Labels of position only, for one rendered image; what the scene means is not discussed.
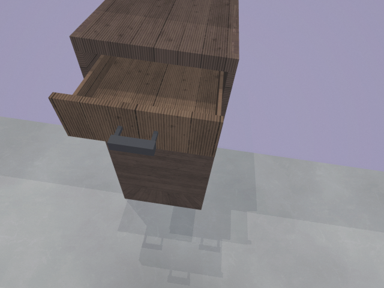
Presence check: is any cabinet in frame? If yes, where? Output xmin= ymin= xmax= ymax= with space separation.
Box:
xmin=70 ymin=0 xmax=239 ymax=210

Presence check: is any drawer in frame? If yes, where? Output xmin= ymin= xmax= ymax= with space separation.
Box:
xmin=49 ymin=55 xmax=224 ymax=157

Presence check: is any handle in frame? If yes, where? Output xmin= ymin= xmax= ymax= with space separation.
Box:
xmin=107 ymin=126 xmax=158 ymax=156

